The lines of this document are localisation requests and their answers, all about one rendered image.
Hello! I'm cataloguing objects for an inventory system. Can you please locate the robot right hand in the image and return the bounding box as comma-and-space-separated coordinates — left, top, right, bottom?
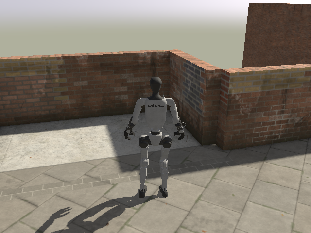
174, 131, 185, 140

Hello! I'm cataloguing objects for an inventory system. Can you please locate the robot right thigh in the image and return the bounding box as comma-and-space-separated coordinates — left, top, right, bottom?
159, 135, 172, 168

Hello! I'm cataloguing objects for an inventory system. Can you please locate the robot left forearm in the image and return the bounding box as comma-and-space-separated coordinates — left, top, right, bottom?
125, 117, 135, 133

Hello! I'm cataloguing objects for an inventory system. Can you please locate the robot left upper arm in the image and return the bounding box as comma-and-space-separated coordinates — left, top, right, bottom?
131, 98, 146, 124

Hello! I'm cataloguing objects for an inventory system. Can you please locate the robot right forearm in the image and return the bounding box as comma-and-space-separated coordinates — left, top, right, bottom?
175, 117, 184, 133

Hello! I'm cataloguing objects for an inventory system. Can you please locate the robot right upper arm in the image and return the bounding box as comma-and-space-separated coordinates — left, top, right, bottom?
166, 98, 180, 124

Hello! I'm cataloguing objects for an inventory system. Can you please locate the robot left hand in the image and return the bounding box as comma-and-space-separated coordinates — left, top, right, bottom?
124, 130, 135, 140

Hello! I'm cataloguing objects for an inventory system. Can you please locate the left robot foot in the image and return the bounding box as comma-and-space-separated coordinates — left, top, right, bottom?
139, 185, 147, 198

